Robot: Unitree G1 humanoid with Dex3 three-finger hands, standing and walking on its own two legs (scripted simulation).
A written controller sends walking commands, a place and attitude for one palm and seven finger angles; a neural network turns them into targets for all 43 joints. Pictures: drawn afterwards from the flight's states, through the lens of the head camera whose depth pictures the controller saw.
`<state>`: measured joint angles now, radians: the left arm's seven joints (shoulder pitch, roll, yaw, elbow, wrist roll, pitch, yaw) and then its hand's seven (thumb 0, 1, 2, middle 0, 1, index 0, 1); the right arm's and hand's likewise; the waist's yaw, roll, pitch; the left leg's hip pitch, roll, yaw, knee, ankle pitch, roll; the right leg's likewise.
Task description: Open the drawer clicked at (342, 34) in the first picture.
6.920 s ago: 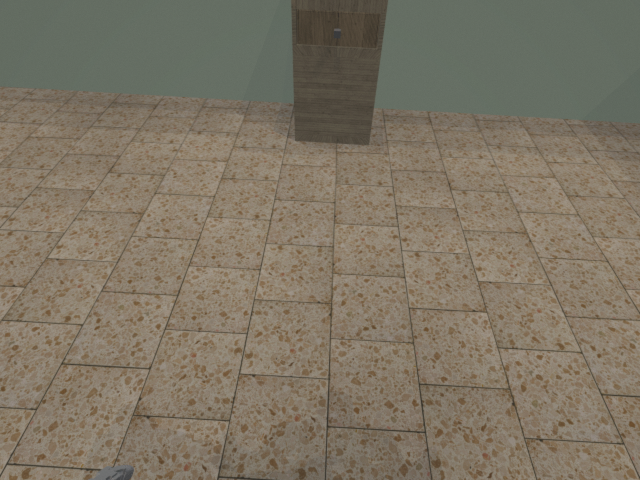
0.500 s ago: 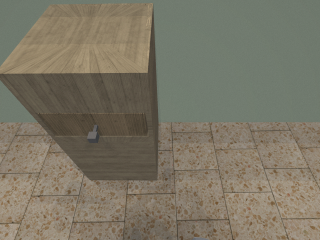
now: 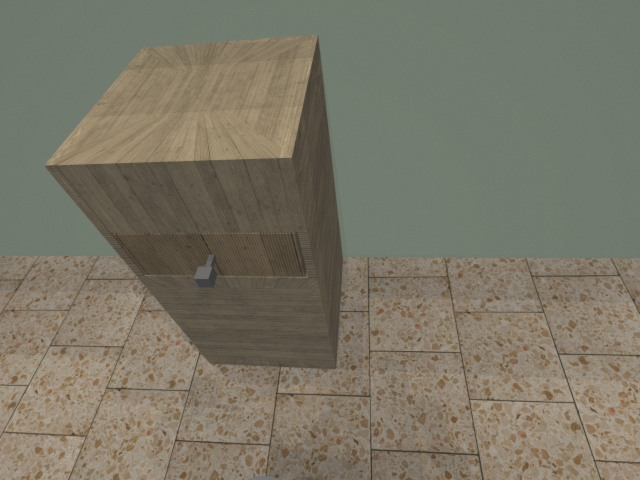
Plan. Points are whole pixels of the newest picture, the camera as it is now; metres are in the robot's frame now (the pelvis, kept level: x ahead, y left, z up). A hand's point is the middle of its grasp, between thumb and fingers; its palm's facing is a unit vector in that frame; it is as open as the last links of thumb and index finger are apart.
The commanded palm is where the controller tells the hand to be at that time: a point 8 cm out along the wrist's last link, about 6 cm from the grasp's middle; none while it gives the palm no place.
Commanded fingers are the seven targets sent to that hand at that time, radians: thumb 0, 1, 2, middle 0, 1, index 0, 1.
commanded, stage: come to a stop and stand still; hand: left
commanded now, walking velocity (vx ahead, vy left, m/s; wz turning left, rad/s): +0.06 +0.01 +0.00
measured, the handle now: (208, 270) +0.51 +0.32 -0.17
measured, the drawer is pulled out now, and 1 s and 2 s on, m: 0.00 0.00 0.00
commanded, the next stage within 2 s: look again from close up in 0.64 s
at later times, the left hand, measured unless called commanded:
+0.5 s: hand out of the picture +0.00 +0.24 -0.19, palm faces +0.02 -0.98 -0.20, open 7.4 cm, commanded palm none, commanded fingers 0.00 0.90 0.90 -0.20 -0.30 -0.20 -0.30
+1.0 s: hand out of the picture +0.00 +0.25 -0.19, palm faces -0.01 -0.98 -0.20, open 7.3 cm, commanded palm none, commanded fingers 0.00 0.90 0.90 -0.20 -0.30 -0.20 -0.30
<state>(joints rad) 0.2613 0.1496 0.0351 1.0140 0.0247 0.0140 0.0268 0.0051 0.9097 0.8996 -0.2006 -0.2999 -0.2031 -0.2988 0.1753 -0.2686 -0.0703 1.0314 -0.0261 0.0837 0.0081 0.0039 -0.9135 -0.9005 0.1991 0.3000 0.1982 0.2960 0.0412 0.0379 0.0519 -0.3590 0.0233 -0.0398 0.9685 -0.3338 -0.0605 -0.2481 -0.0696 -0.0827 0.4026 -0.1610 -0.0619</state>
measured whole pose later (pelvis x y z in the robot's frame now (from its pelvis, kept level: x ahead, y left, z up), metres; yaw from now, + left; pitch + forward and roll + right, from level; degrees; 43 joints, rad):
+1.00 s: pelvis -0.01 +0.08 -0.02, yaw -1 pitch -1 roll +0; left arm 0.28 0.15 -0.02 1.10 0.00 -0.01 0.03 0.01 0.92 0.90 -0.20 -0.30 -0.20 -0.30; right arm 0.29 -0.17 0.02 1.06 -0.02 -0.02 -0.02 0.01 -0.92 -0.90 0.20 0.30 0.20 0.30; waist 0.00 0.02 0.03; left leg -0.16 0.00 0.04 0.54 -0.35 0.03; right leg -0.20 -0.03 -0.02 0.53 -0.31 0.02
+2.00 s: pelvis -0.05 +0.03 -0.07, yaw +0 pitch +10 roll +1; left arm 0.23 0.38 -0.03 0.03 1.06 -0.06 0.50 0.01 0.29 0.64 -0.27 -0.69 -0.27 -0.68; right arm 0.03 -0.20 -0.01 0.56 -0.08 0.05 0.01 0.01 -0.91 -0.90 0.20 0.30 0.20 0.30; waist 0.09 0.04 -0.12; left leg -0.66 0.03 0.00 0.95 -0.47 -0.04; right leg -0.71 -0.01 -0.06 0.98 -0.45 -0.05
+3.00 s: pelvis -0.03 +0.07 -0.02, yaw -1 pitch +2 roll +0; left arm -0.10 0.45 -0.07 0.11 0.94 0.04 0.04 0.00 -0.49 0.30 -0.31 -1.20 -0.31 -1.20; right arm 0.15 -0.24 0.01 0.62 -0.01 0.11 -0.01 0.01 -0.91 -0.90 0.20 0.30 0.20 0.30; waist 0.08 0.07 -0.02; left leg -0.25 -0.01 0.03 0.50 -0.30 0.02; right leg -0.30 -0.03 -0.03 0.51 -0.26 0.01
